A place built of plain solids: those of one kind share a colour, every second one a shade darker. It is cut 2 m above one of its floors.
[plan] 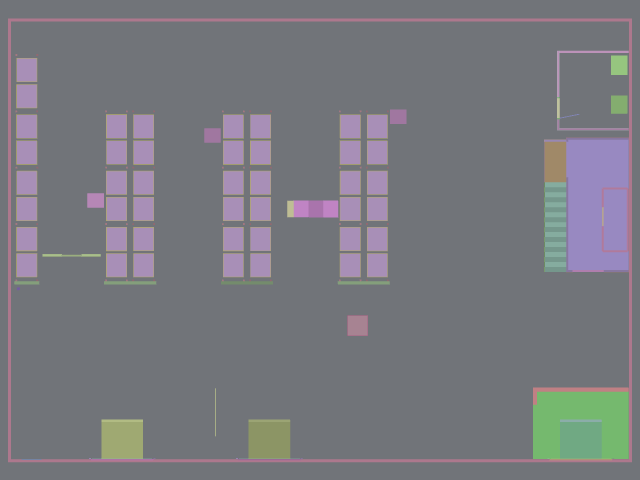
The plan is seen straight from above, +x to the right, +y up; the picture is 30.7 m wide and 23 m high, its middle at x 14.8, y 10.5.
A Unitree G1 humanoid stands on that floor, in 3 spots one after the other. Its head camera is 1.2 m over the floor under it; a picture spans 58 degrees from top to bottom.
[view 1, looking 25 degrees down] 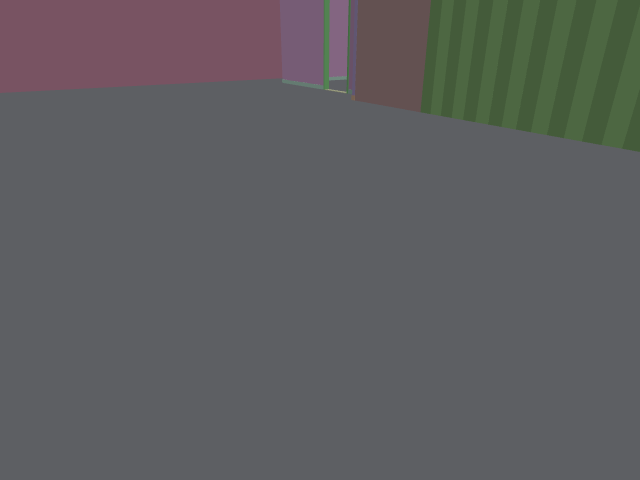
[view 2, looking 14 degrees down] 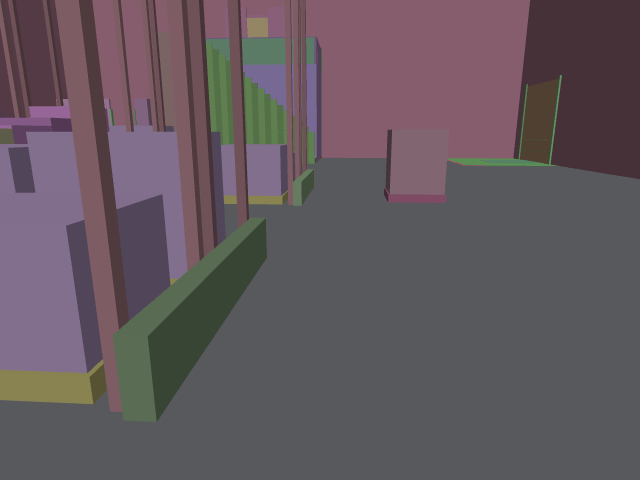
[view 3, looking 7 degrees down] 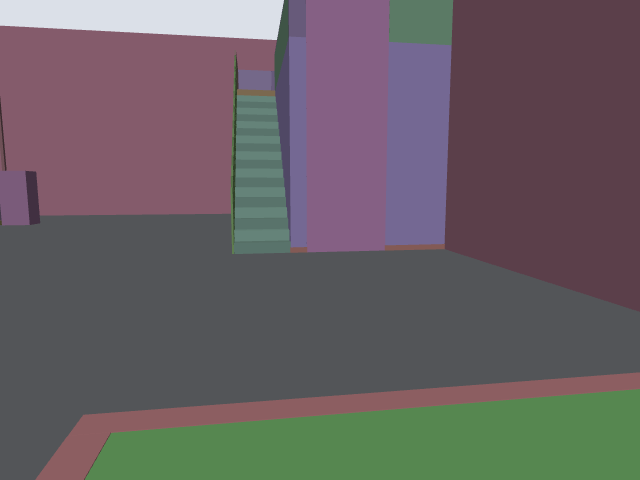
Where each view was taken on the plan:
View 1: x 19.70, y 7.57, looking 57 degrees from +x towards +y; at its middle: ground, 2.84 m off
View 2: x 8.50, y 7.57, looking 4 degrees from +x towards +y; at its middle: ground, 4.96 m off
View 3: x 25.90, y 1.10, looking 81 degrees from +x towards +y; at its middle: mezz_gate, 8.02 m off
